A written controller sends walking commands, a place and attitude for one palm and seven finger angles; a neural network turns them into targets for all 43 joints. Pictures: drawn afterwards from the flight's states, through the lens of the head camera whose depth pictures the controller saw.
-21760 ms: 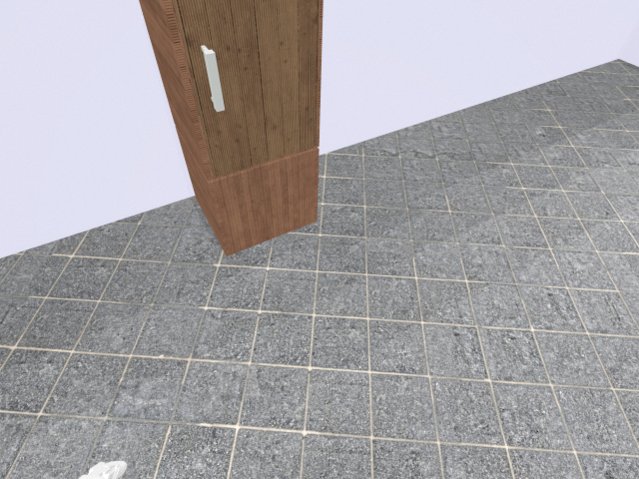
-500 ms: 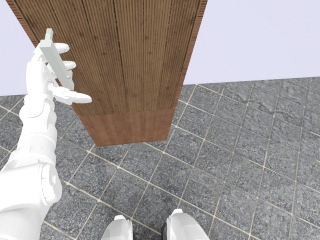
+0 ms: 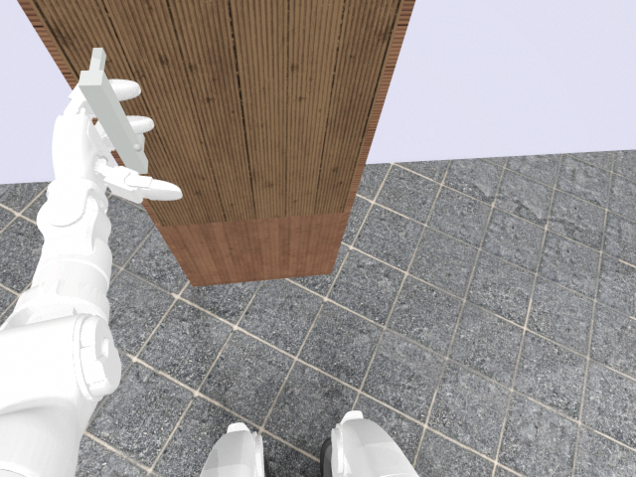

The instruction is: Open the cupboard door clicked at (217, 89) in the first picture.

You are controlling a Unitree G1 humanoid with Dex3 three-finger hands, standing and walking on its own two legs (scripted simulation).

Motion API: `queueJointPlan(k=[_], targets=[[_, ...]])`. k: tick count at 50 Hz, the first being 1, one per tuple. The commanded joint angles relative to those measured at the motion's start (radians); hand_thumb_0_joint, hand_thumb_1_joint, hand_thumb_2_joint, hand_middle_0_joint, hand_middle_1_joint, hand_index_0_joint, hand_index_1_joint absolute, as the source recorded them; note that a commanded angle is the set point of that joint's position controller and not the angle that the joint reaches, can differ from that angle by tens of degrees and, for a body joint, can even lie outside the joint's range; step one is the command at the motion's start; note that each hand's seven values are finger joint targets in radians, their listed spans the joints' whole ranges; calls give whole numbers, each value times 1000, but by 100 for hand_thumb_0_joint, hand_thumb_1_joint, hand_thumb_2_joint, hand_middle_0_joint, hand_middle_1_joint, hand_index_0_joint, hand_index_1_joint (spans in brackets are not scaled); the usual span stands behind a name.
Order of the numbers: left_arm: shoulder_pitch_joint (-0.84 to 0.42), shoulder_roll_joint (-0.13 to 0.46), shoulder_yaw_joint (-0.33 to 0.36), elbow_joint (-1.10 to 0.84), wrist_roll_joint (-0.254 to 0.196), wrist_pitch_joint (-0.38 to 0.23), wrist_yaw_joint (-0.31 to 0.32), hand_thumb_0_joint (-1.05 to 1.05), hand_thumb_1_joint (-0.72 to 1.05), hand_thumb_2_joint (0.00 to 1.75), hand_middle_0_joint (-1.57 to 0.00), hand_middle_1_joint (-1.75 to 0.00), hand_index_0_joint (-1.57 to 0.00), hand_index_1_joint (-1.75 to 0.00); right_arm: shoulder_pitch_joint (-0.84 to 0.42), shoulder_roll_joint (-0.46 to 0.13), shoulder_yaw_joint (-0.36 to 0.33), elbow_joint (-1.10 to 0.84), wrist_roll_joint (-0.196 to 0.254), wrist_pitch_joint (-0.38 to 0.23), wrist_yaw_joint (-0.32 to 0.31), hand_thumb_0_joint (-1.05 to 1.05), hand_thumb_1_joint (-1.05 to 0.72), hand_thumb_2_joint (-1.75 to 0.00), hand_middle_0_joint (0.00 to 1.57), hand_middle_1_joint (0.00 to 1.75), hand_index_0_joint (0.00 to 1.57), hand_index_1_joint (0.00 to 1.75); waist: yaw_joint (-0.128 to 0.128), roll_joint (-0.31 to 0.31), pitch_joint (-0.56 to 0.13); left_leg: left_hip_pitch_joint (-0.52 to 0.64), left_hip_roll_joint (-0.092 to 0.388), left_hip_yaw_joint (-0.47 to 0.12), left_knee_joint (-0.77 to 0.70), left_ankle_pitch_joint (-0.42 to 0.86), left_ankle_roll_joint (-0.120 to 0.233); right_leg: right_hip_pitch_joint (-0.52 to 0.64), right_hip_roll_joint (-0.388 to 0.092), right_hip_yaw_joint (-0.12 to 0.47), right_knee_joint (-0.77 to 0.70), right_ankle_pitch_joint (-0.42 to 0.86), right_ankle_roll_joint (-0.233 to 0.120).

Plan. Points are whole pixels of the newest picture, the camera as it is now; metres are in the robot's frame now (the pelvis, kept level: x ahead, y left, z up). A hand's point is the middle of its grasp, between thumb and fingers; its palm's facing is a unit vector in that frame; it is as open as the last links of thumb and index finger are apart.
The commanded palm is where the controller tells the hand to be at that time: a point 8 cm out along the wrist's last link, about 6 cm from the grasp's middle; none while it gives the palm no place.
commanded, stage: close the thumb around the handle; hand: left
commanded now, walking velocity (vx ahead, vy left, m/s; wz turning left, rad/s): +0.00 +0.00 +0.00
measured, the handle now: (120, 116) +0.55 +0.21 +0.06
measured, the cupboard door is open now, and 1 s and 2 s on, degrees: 0 1 43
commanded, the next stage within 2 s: pull the door open along its arc in 0.70 s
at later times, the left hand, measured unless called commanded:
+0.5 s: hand (137, 144) +0.51 +0.19 +0.07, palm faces +0.07 -1.00 -0.02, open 7.7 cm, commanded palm +0.48 +0.22 +0.07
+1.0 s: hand (138, 147) +0.50 +0.19 +0.07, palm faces +0.06 -1.00 -0.01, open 5.6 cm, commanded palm +0.46 +0.23 +0.07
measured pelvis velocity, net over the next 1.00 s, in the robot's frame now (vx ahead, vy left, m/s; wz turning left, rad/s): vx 0.01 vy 0.00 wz -0.01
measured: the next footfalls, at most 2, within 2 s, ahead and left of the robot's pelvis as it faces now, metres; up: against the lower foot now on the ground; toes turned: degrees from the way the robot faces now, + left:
none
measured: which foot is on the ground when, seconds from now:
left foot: down 0.00-1.00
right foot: down 0.00-1.00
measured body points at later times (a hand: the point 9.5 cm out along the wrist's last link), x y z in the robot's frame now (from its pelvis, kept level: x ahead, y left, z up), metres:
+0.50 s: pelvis +0.01 +0.00 +0.00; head +0.13 +0.02 +0.43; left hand +0.50 +0.24 +0.07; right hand +0.01 -0.26 -0.11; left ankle +0.00 +0.10 -0.66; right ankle +0.02 -0.10 -0.66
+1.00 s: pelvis +0.01 +0.00 +0.00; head +0.14 +0.02 +0.44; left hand +0.49 +0.24 +0.07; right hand +0.02 -0.26 -0.11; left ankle +0.00 +0.10 -0.66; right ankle +0.02 -0.10 -0.66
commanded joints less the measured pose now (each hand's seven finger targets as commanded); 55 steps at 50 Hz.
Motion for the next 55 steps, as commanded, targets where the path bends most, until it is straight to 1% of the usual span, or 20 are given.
queueJointPlan(k=[1,3,4,12,18,23,25,27,29,32,34,36,37,39,40,41,46,50,53,55], targets=[[-469,216,6,-248,-15,-81,1,0,-44,32,-30,-121,-30,-121,164,-177,-68,-47,-2,-20,-10,0,-90,-90,20,30,20,30,-20,124,-483,341,-16,-71,-109,383,-4,227,13,68,-106,322,17],[-444,212,8,-252,-16,-90,5,0,-33,37,-31,-122,-31,-122,167,-175,-68,-50,-3,-21,-6,0,-90,-90,20,30,20,30,-7,145,-508,375,-15,-75,-108,428,-9,224,15,62,-98,344,13],[-444,180,-14,-241,-17,-88,7,0,-28,40,-32,-122,-32,-122,167,-173,-68,-46,-4,-20,-4,0,-90,-90,20,30,20,30,-17,137,-500,385,-13,-81,-109,431,-12,204,16,55,-97,335,14],[-457,173,-20,-221,-6,-80,22,0,17,59,-35,-127,-35,-127,177,-177,-70,-39,-8,-15,-2,0,-90,-90,20,30,20,30,-27,97,-462,359,-14,-82,-113,418,-7,208,17,53,-103,333,14],[-445,157,-28,-261,-12,-95,20,0,51,73,-37,-131,-37,-131,175,-172,-75,-36,-8,-13,1,0,-90,-90,20,30,20,30,-16,133,-510,412,-12,-82,-109,483,-14,215,16,52,-100,369,14],[-441,141,-40,-247,-15,-94,19,0,79,85,-39,-134,-39,-134,169,-170,-73,-35,-6,-12,3,0,-90,-90,20,30,20,30,-21,112,-473,384,-15,-79,-117,442,-11,221,18,54,-108,354,15],[-427,165,-22,-218,-13,-86,20,0,90,90,-40,-135,-40,-135,169,-175,-72,-35,-5,-11,0,0,-90,-90,20,30,20,30,-23,83,-452,342,-17,-73,-116,409,-6,232,17,59,-110,346,16],[-431,194,1,-217,-11,-88,18,0,90,90,-40,-135,-40,-135,172,-175,-71,-36,-6,-12,-4,0,-90,-90,20,30,20,30,-20,82,-452,324,-19,-69,-113,408,-2,250,16,64,-107,359,15],[-436,163,-27,-210,-10,-83,11,0,90,90,-40,-135,-40,-135,168,-170,-69,-36,-4,-12,-3,0,-90,-90,20,30,20,30,-25,103,-451,339,-20,-71,-113,414,-5,231,14,61,-106,355,16],[-444,209,7,-213,-13,-83,9,0,90,90,-40,-135,-40,-135,173,-177,-70,-37,-5,-11,-7,0,-90,-90,20,30,20,30,-19,107,-465,336,-19,-71,-105,419,-3,235,14,65,-103,357,14],[-437,196,-4,-219,-13,-80,7,0,90,90,-40,-135,-40,-135,170,-174,-70,-40,-3,-9,-7,0,-90,-90,20,30,20,30,-20,110,-479,344,-18,-70,-105,432,-5,238,14,64,-101,369,17],[-428,188,-2,-233,-19,-79,4,0,90,90,-40,-135,-40,-135,171,-172,-72,-41,-5,-12,-5,0,-90,-90,20,30,20,30,-15,111,-497,358,-17,-70,-105,445,-6,248,15,63,-102,379,17],[-413,212,20,-253,-21,-85,5,0,90,90,-40,-135,-40,-135,176,-177,-73,-48,-7,-11,-6,0,-90,-90,20,30,20,30,-2,110,-525,371,-17,-74,-104,478,-8,261,16,60,-92,396,13],[-419,152,-33,-251,-22,-82,3,0,90,90,-40,-135,-40,-135,164,-168,-72,-46,-2,-9,-3,0,-90,-90,20,30,20,30,-18,119,-498,376,-15,-70,-108,470,-9,239,15,59,-103,391,18],[-419,159,-20,-235,-23,-77,5,0,90,90,-40,-135,-40,-135,166,-170,-72,-42,-4,-10,-3,0,-90,-90,20,30,20,30,-17,100,-477,356,-15,-69,-107,444,-7,240,16,59,-106,377,19],[-431,228,23,-214,-17,-73,8,0,90,90,-40,-135,-40,-135,169,-179,-69,-38,-2,-8,-7,0,-90,-90,20,30,20,30,-17,84,-454,314,-16,-68,-107,412,-4,251,16,64,-107,361,19],[-312,188,11,-280,-29,-79,-6,0,90,90,-40,-135,-40,-135,157,-169,-73,-67,1,-5,-3,0,-90,-90,20,30,20,30,23,112,-519,363,-19,-58,-121,471,-9,303,15,63,-103,413,14],[-172,153,5,-325,-52,-66,-14,0,90,90,-40,-135,-40,-135,144,-164,-77,-93,9,0,4,0,-90,-90,20,30,20,30,44,57,-500,347,-21,-45,-142,476,-4,360,18,62,-119,447,16],[-53,138,4,-432,-66,-64,-13,0,90,90,-40,-135,-40,-135,127,-157,-83,-119,17,1,7,0,-90,-90,20,30,20,30,77,72,-535,365,-24,-34,-159,529,-5,427,15,65,-121,514,13],[60,76,-29,-483,-80,-52,-12,0,90,90,-40,-135,-40,-135,107,-149,-84,-136,23,-1,12,0,-90,-90,20,30,20,30,86,47,-491,358,-24,-23,-174,530,-3,439,14,62,-136,522,16]])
